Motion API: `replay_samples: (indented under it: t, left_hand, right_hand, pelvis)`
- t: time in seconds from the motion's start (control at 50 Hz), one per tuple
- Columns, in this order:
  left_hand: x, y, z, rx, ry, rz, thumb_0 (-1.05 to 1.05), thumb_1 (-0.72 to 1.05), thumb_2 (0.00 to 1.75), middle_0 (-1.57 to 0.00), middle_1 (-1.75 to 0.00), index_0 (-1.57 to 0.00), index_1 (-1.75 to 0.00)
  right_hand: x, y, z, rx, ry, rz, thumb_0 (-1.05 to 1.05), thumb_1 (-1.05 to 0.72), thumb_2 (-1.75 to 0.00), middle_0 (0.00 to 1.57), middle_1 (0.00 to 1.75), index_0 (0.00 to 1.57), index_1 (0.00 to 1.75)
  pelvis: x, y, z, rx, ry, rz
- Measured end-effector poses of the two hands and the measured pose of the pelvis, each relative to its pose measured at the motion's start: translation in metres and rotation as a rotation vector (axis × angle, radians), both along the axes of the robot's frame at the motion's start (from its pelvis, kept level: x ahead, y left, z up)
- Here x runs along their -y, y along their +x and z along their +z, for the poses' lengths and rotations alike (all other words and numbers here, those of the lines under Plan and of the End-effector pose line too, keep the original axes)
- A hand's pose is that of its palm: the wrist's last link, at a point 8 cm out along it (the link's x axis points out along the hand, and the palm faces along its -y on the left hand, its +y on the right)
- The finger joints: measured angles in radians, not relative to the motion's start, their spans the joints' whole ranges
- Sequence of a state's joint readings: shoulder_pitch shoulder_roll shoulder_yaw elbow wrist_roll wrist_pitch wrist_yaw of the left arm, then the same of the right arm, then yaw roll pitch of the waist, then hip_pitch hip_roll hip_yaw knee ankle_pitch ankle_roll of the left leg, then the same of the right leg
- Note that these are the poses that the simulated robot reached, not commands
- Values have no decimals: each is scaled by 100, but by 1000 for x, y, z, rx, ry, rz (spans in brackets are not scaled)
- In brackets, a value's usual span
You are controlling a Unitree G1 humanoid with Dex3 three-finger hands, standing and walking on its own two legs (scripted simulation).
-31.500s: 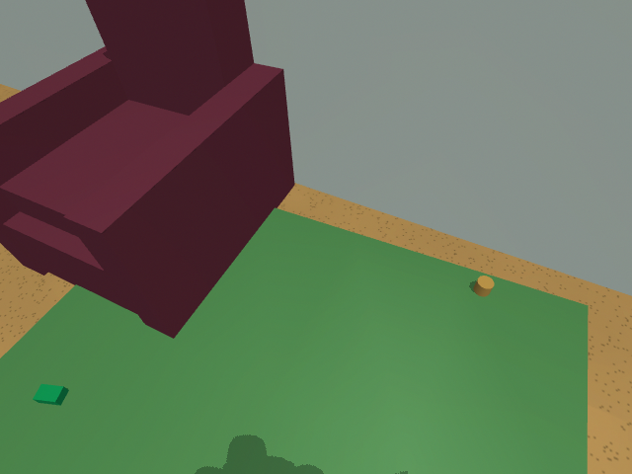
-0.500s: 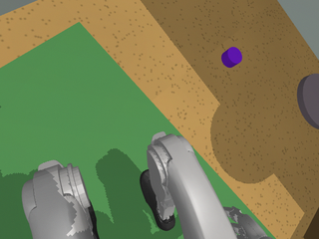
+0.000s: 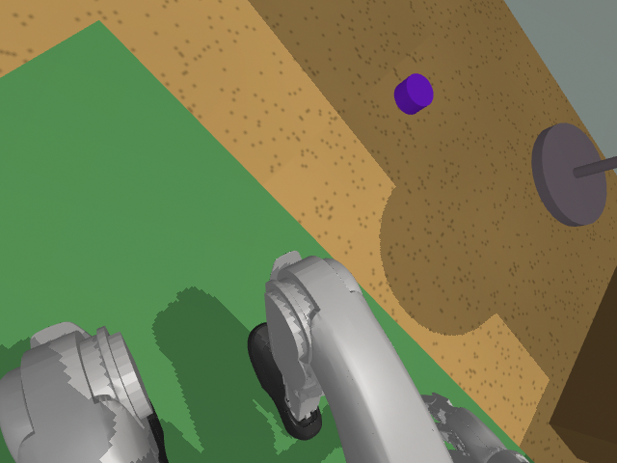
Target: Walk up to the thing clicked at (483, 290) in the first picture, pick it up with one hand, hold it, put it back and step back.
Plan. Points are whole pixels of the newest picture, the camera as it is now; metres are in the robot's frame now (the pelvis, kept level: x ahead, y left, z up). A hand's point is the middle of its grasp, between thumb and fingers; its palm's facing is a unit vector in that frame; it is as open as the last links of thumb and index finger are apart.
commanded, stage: rest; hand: left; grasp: from above
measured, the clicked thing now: out of the picture +0.46 +0.36 -0.25
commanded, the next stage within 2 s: open in 1.18 s
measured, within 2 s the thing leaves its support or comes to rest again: rests again in 0.92 s
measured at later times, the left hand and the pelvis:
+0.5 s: hand out of the picture +0.45 +0.33 -0.25, palm faces -0.45 -0.15 -0.88, open 6.5 cm; pelvis +0.00 +0.00 +0.00, yaw -1 degrees
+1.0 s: hand out of the picture +0.45 +0.34 -0.26, palm faces -0.45 -0.15 -0.88, open 6.5 cm; pelvis +0.00 +0.00 +0.00, yaw -2 degrees
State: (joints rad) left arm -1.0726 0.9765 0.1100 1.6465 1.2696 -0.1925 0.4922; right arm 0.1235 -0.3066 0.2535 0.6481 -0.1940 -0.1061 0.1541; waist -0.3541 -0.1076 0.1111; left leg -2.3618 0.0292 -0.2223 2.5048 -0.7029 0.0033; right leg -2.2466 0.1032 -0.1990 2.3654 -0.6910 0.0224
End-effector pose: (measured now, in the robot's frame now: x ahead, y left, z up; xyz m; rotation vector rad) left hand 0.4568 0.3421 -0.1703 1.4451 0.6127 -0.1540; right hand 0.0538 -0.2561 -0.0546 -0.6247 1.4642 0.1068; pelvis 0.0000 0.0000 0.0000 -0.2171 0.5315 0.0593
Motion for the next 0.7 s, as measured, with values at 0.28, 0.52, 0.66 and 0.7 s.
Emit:
replay_samples:
  t: [0.28,0.52,0.66,0.7]
  left_hand:
    - [1,2,-13,4,3,-1,-5,30,32,-69,-58,-102,-60]
    - [5,3,-18,11,-5,1,-5,31,31,-69,-57,-103,-59]
    - [5,2,-21,2,0,-5,-5,31,31,-70,-57,-103,-59]
    - [5,2,-22,10,-6,-2,-5,31,31,-70,-57,-103,-59]
  right_hand:
    - [-3,-6,5,-13,13,33,0,-91,-90,21,30,21,30]
    - [-9,-6,7,-1,32,49,0,-91,-90,21,30,21,30]
    - [-11,-5,8,0,35,65,0,-91,-90,21,30,21,30]
    - [-12,-4,8,0,36,72,0,-91,-90,21,30,21,30]
  pelvis:
    - [-1,-1,-2,21,-10,-8]
    - [-2,-2,-3,37,-20,-15]
    - [-3,-3,-3,42,-25,-18]
    - [-3,-3,-3,44,-26,-19]
